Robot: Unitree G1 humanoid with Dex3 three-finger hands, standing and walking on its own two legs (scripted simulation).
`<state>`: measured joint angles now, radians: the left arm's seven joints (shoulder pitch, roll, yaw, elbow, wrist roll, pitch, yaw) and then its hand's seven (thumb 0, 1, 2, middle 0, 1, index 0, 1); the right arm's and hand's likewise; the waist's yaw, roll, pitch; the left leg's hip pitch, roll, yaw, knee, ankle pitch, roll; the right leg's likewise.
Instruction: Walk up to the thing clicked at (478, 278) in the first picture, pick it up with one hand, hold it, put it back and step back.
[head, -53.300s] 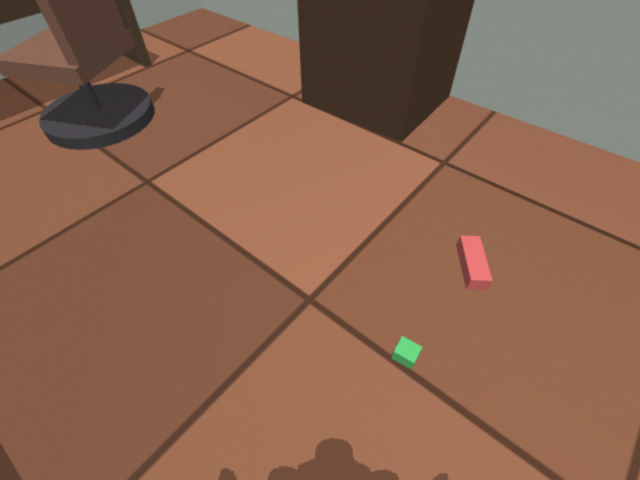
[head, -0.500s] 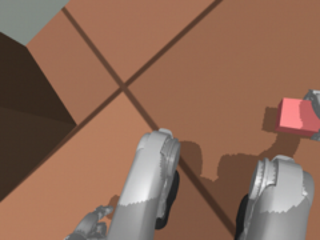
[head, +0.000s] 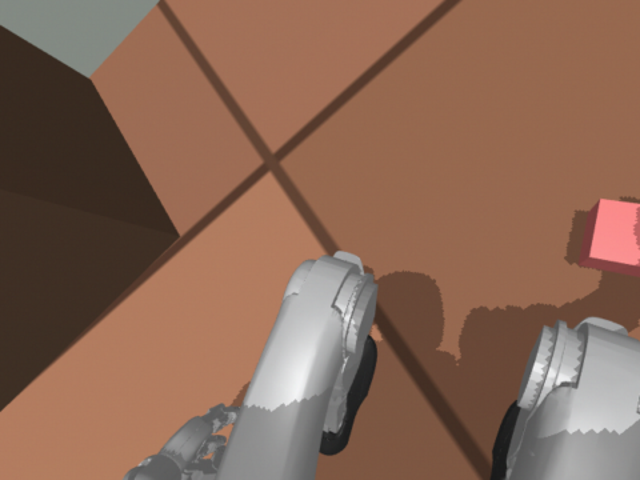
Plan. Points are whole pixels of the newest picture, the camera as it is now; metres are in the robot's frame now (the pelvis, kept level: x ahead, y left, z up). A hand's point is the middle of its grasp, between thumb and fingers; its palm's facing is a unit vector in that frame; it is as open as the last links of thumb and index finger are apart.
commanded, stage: rest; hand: right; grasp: from above
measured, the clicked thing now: out of the picture +0.43 -0.31 -0.25
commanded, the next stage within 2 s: open in 0.64 s
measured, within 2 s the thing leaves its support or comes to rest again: neither
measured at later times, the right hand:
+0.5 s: hand out of the picture +0.42 -0.29 -0.23, palm faces -0.47 +0.14 -0.87, open 10.8 cm
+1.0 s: hand out of the picture +0.42 -0.29 -0.24, palm faces -0.45 +0.10 -0.89, open 11.2 cm
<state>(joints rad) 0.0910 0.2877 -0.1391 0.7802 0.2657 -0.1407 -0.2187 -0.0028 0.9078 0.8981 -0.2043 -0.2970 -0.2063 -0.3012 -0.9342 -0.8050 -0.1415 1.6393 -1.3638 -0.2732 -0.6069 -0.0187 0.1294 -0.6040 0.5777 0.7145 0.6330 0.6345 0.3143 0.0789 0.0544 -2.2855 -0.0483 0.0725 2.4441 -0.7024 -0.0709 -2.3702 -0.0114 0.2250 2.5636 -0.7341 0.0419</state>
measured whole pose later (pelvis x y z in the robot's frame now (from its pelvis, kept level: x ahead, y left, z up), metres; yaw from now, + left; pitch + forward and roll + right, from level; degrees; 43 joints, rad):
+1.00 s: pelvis -0.01 -0.01 +0.00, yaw +3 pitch +26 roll +14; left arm 0.05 0.32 -0.23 0.75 0.31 -0.25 -0.29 0.00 0.90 0.90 -0.20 -0.30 -0.21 -0.30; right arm -0.98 -0.88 -0.08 1.78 -1.34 -0.25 -0.69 -0.03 0.18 -0.74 0.49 0.78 0.51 0.77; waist 0.35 0.11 0.11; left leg -2.23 -0.07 0.11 2.42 -0.68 -0.08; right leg -2.35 -0.02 0.26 2.59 -0.72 0.01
